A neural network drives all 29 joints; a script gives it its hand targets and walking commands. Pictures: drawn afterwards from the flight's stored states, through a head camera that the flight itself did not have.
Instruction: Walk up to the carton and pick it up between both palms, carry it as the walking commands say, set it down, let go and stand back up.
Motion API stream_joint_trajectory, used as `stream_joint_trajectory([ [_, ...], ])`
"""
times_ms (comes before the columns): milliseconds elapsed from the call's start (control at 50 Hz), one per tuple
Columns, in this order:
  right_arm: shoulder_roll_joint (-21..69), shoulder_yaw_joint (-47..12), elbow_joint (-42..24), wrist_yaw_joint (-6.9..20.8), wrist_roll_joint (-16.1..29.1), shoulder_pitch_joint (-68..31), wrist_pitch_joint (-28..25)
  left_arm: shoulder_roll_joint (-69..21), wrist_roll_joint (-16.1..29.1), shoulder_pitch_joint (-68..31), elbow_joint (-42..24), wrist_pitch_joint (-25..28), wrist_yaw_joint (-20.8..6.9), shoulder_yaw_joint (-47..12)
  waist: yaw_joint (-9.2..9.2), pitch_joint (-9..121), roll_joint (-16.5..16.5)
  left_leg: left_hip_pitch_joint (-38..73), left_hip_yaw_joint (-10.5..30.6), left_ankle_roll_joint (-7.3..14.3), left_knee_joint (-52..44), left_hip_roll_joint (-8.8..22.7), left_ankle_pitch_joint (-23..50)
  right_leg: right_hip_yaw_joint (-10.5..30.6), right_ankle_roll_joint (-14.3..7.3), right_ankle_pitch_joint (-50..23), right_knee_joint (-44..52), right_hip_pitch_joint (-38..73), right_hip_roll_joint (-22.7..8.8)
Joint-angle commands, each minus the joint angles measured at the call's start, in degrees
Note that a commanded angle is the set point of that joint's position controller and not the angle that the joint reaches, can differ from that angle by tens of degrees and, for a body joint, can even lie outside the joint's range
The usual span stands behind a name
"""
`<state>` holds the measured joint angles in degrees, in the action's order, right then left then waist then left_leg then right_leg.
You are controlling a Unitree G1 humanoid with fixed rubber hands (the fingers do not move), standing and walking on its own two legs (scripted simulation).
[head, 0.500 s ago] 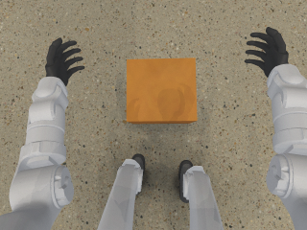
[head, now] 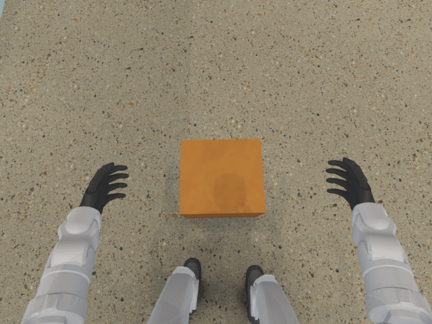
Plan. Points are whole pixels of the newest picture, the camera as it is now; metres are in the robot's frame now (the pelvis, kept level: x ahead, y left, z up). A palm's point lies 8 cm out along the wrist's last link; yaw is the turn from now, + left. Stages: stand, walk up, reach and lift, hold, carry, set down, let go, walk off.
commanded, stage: let go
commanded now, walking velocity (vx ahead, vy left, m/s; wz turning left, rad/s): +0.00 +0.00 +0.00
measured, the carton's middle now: (221, 181) +0.47 +0.02 -0.61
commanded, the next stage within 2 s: stand in 0.92 s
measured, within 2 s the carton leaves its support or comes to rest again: neither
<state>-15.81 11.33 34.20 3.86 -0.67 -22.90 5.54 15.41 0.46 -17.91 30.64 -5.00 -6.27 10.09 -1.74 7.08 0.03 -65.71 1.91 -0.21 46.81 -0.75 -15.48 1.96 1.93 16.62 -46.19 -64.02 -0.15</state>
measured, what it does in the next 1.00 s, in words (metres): rises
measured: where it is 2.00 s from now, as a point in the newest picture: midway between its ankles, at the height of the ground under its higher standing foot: (222, 300)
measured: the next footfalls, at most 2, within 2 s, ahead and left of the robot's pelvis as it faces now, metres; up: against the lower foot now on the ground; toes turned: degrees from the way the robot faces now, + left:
none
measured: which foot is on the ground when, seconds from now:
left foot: down 0.00-1.00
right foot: down 0.00-1.00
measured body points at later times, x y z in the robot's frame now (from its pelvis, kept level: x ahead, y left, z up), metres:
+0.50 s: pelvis +0.04 -0.01 +0.06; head +0.07 -0.01 +0.51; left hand +0.21 +0.22 -0.02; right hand +0.22 -0.25 -0.01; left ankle +0.04 +0.11 -0.68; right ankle +0.02 -0.14 -0.68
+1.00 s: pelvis +0.04 -0.01 +0.06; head +0.04 +0.00 +0.51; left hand +0.19 +0.26 -0.03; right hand +0.20 -0.26 -0.02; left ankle +0.04 +0.11 -0.68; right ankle +0.02 -0.14 -0.68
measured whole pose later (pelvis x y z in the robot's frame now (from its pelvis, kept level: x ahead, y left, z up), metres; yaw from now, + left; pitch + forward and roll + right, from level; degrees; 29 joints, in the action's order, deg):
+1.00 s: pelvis +0.04 -0.01 +0.06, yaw +1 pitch -3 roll +0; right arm -15.1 1.5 32.0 0.6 -2.5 12.0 3.9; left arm 15.6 -2.1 12.6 29.5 -6.7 -0.2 2.9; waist -0.6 -3.0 -1.2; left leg -9.2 2.3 -0.5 27.4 -0.5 -15.0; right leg 1.3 1.4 16.0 -26.6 -7.4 -0.6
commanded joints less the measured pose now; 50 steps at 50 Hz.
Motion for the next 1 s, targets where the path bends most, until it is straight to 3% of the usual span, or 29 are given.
stream_joint_trajectory([
  [0, -5.14, 0.25, -6.96, 0.52, 0.70, -0.52, -3.02, 4.35, 1.05, 2.08, -5.75, 2.95, 1.05, -0.94, -0.36, 32.29, 2.21, 35.11, -0.29, -3.31, -4.72, -1.88, 20.69, -2.99, -1.08, -13.33, 5.00, 20.54, 3.81],
  [20, -4.72, -0.14, -4.28, 0.47, -0.01, 1.63, -3.37, 3.45, 1.55, 2.79, -6.48, 3.26, 1.18, -1.66, -0.17, 27.81, 0.15, 33.76, -1.19, -3.23, -6.10, -1.72, 14.81, -3.01, -1.08, -10.86, 6.36, 24.79, 3.54],
  [60, -3.61, -0.51, -4.96, 0.58, -0.20, 5.75, -4.18, 0.90, 2.00, 6.55, -6.23, 3.82, 1.48, -3.75, 0.72, 26.82, 1.74, 36.63, -0.78, -3.49, -8.74, -1.55, 14.47, -2.54, -1.55, -11.93, 8.81, 28.33, 3.11],
  [80, -2.70, -1.39, -5.72, 0.36, 0.26, 9.08, -4.42, 1.67, 1.44, 11.59, -3.28, 3.82, 1.83, -2.97, 0.80, 24.16, -0.48, 40.39, -0.73, -3.17, -9.00, -1.40, 16.41, -3.31, -1.09, -11.43, 9.25, 27.95, 3.44],
  [140, -1.98, -1.81, -4.95, -0.29, -0.98, 15.54, -5.42, 2.07, -0.91, 17.23, -6.22, 5.20, 2.60, -2.73, -0.51, 19.59, 3.03, 44.98, -0.68, -3.81, -12.87, -1.69, 19.33, -2.44, -1.41, -13.93, 13.17, 33.66, 2.77],
  [200, -3.27, -1.82, -8.74, -1.13, -2.15, 19.85, -6.96, 1.99, -0.89, 22.32, -7.05, 6.40, 2.97, -2.80, 1.00, 15.65, 1.54, 49.75, -0.63, -3.51, -14.95, -1.77, 23.18, -1.91, -1.15, -16.62, 16.02, 38.88, 3.45],
  [220, -2.73, -2.24, -7.66, -1.23, -2.04, 20.63, -6.79, 2.54, -0.54, 23.19, -6.39, 6.31, 3.05, -2.71, 1.29, 13.25, -2.29, 49.44, -0.60, -3.25, -15.88, -1.56, 21.45, -2.33, -0.73, -15.74, 16.67, 40.17, 3.62],
  [260, -1.18, -4.51, -8.90, -0.63, -1.32, 24.09, -7.18, 1.45, 0.95, 23.89, -10.32, 6.79, 2.86, -4.64, 1.78, 11.25, -1.59, 52.28, -0.91, -2.94, -17.96, -2.07, 20.19, -2.72, -0.82, -15.14, 18.14, 44.23, 4.04],
  [280, 0.21, -6.92, -7.65, -0.57, -0.04, 29.60, -6.50, 1.20, 1.37, 27.68, -10.93, 6.59, 3.05, -6.35, 1.75, 10.12, 2.62, 56.16, -0.71, -2.61, -19.07, -1.91, 22.84, -2.06, -1.41, -16.99, 19.63, 45.15, 3.44],
  [300, -0.85, -5.61, -9.59, -0.94, -1.46, 28.99, -6.77, 1.21, 0.30, 29.47, -10.83, 6.61, 2.99, -5.80, 1.36, 7.98, -2.71, 55.50, -0.44, -2.47, -19.77, -2.07, 20.30, -2.14, -0.70, -16.15, 20.35, 47.30, 3.81],
  [320, -0.88, -5.92, -9.68, -0.82, -1.06, 28.00, -6.08, 1.87, 0.92, 27.93, -9.82, 5.64, 2.73, -5.63, 2.49, 5.01, 0.50, 54.58, -1.16, -2.41, -20.57, -2.23, 17.35, -1.98, -1.25, -14.95, 21.32, 47.73, 3.14],
  [340, -1.10, -5.16, -11.62, -0.71, -1.74, 29.82, -6.50, 1.37, 0.71, 28.71, -12.50, 6.00, 2.60, -6.28, 2.67, 4.50, -0.70, 55.05, -0.88, -2.62, -21.06, -2.40, 17.71, -1.95, -1.25, -16.14, 21.90, 50.64, 3.65],
  [380, -1.64, -6.54, -12.94, 0.06, -0.74, 29.49, -5.60, 2.82, -0.68, 29.06, -11.57, 4.72, 3.04, -4.90, -0.33, -1.54, 1.05, 56.21, -0.97, -2.13, -23.41, -2.03, 15.69, -2.13, -1.18, -13.12, 23.39, 50.77, 3.14],
  [400, -2.73, -5.14, -13.31, -0.28, -1.75, 31.10, -4.87, 2.10, 0.09, 32.05, -8.84, 3.80, 2.71, -5.11, 2.25, -2.59, -3.05, 57.85, -1.20, -1.75, -23.76, -2.42, 15.43, -1.40, -0.97, -13.77, 24.58, 52.71, 3.22],
  [440, -2.94, -5.27, -15.39, 0.10, -1.68, 30.94, -4.11, 1.83, 0.35, 29.51, -11.94, 3.02, 2.16, -5.70, 2.95, -5.13, -1.14, 59.01, -1.70, -1.30, -24.56, -2.66, 11.93, -1.13, -1.29, -10.78, 25.64, 52.80, 3.01],
  [480, -1.28, -6.75, -13.71, 0.84, -0.96, 32.88, -2.33, 2.69, -1.17, 26.75, -15.77, 1.87, 2.02, -5.51, 0.96, -6.68, 3.17, 57.53, -2.16, -1.03, -25.97, -2.17, 5.47, -1.18, -1.49, -6.70, 25.97, 56.60, 2.17],
  [520, -0.77, -7.88, -14.96, 0.97, -0.27, 31.79, -1.42, 1.55, 0.33, 27.31, -12.82, 0.71, 1.63, -6.45, 2.54, -10.57, -1.24, 58.48, -2.81, -0.51, -25.57, -2.78, 5.01, -1.41, -0.72, -7.03, 26.98, 54.27, 2.07],
  [560, -1.74, -8.36, -15.25, 1.08, -0.11, 31.92, -0.79, 2.37, -1.00, 30.49, -10.76, -0.34, 1.78, -5.52, 0.31, -12.50, -0.73, 57.63, -3.12, -0.25, -25.96, -3.04, 5.84, -1.00, -0.48, -8.80, 26.98, 56.00, 2.19],
  [580, -1.49, -6.33, -14.64, 0.67, -1.59, 32.87, -0.15, 2.09, -0.37, 27.33, -13.24, -0.62, 1.39, -5.88, 2.89, -9.48, -1.15, 60.22, -3.15, -0.14, -25.50, -3.40, 6.86, -0.52, -0.30, -11.69, 26.62, 57.87, 1.94],
  [620, -0.74, -8.28, -16.14, 0.76, -0.34, 31.72, 0.11, 3.02, -0.56, 28.11, -11.00, -1.06, 1.52, -5.29, 1.07, -10.62, -3.81, 59.31, -2.79, 0.95, -25.37, -3.62, 6.21, -0.96, 0.48, -11.45, 26.54, 58.38, 1.88],
  [680, -1.82, -6.59, -15.64, 0.45, -1.17, 31.90, 0.84, 3.49, -0.90, 27.89, -12.24, -2.01, 1.47, -6.02, 2.82, -11.95, -1.68, 61.55, -3.01, 0.24, -25.55, -3.82, 6.21, -1.30, 0.15, -9.10, 26.83, 57.22, 2.20],
  [740, -1.45, -7.52, -14.95, 0.72, -0.25, 33.37, 0.99, 3.64, -1.81, 28.52, -12.84, -2.94, 2.04, -5.12, 0.55, -8.99, 0.94, 60.61, -2.65, 0.45, -26.00, -3.35, 7.98, -2.14, -0.49, -11.29, 26.08, 61.31, 2.21],
  [800, -2.61, -8.02, -14.15, -0.31, 0.93, 33.08, 0.43, 2.20, 0.21, 29.03, -12.99, -6.03, 3.33, -5.78, 2.60, -10.66, -2.88, 60.40, -1.66, -0.52, -24.89, -3.68, 7.23, -1.10, 0.24, -10.65, 25.49, 58.33, 2.23],
  [820, -2.00, -9.15, -15.49, -0.28, 1.29, 32.60, 0.25, 2.44, -0.70, 28.83, -13.98, -5.55, 3.54, -4.53, 0.06, -7.94, 0.58, 58.58, -2.08, 0.22, -24.99, -3.80, 8.96, -1.85, 0.03, -13.35, 24.43, 61.69, 2.39],
  [840, -2.66, -8.12, -14.25, -1.02, 0.70, 33.70, 0.17, 2.77, -0.21, 28.50, -13.87, -6.23, 3.74, -5.57, 2.42, -8.52, -0.67, 59.60, -1.48, -0.34, -24.53, -3.57, 8.11, -1.38, -0.05, -12.58, 24.64, 60.46, 2.27],
  [880, -3.90, -6.94, -14.14, -1.44, 0.25, 34.62, -0.32, 3.95, -0.49, 30.58, -13.00, -6.95, 4.24, -5.27, 3.25, -7.01, -4.36, 61.25, -1.37, -0.63, -23.86, -3.65, 10.09, -1.37, 0.50, -13.92, 24.56, 61.15, 2.75],
  [900, -8.88, -5.99, -6.13, -3.94, -2.51, 33.16, -1.80, 10.36, -2.58, 28.52, -6.37, -2.49, 6.80, -3.94, -0.01, -10.00, -1.31, 52.58, -0.38, -1.84, -22.63, 1.56, 10.38, -1.63, 0.82, -8.72, 23.72, 55.28, -1.22],
  [920, -8.51, -5.66, -5.82, -4.33, -2.36, 33.69, -2.43, 10.04, -3.37, 29.90, -4.67, -0.77, 7.46, -4.09, 1.03, -11.69, -4.62, 54.90, 1.19, -1.31, -23.31, 2.20, 6.51, -0.19, 0.86, -5.01, 24.56, 51.25, -1.36],
  [980, -9.93, -6.00, -3.51, -4.58, -2.35, 31.96, -3.77, 9.44, -3.01, 29.14, -2.38, 2.31, 6.80, -4.34, 1.01, -8.28, 3.83, 51.58, 2.27, -0.65, -24.93, 3.16, 0.77, 0.79, -0.35, -2.78, 23.42, 54.14, -1.84],
])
